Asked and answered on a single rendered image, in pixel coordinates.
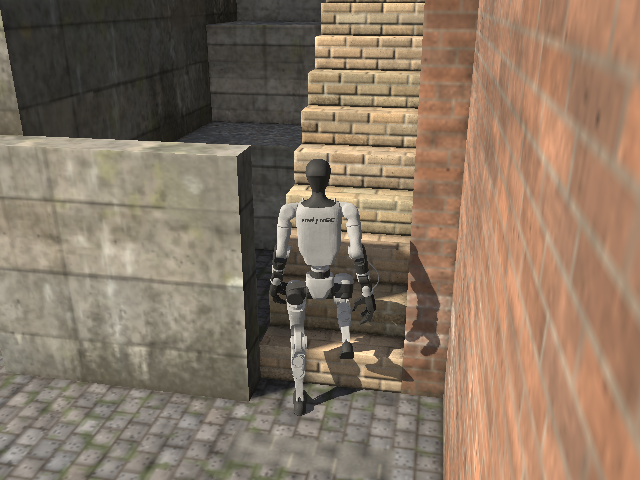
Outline stairs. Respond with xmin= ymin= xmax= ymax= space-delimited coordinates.
xmin=259 ymin=0 xmax=425 ymax=393

